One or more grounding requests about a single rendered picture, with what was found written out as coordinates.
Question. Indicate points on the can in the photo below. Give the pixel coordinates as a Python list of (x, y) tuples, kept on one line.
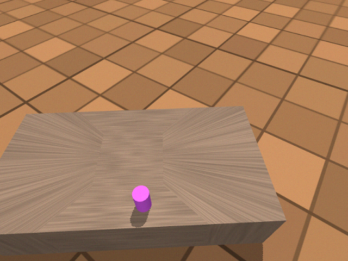
[(141, 197)]

